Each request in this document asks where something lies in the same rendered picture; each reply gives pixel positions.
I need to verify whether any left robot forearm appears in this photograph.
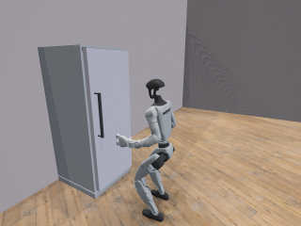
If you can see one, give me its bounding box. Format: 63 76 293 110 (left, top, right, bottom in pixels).
126 135 159 149

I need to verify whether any left robot hand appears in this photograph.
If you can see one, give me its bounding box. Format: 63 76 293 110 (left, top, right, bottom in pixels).
116 133 132 148

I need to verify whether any robot left upper arm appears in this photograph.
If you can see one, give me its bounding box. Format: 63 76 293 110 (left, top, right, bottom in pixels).
145 106 162 144

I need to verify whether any left robot thigh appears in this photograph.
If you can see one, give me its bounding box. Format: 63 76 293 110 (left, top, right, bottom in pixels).
135 153 166 186

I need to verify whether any left robot shin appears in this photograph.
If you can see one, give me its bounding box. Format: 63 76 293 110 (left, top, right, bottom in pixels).
134 180 159 216

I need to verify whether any robot right upper arm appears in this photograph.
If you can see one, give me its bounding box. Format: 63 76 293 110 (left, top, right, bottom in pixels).
165 100 177 128

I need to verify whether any fridge door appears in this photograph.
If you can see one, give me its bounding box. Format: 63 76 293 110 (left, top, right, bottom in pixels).
82 47 132 192

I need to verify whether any handle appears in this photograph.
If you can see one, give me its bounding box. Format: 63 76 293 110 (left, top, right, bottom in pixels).
94 92 104 138

